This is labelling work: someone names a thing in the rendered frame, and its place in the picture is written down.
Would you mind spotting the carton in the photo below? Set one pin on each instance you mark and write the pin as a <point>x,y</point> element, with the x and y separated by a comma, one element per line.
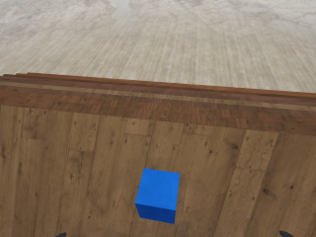
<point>157,195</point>

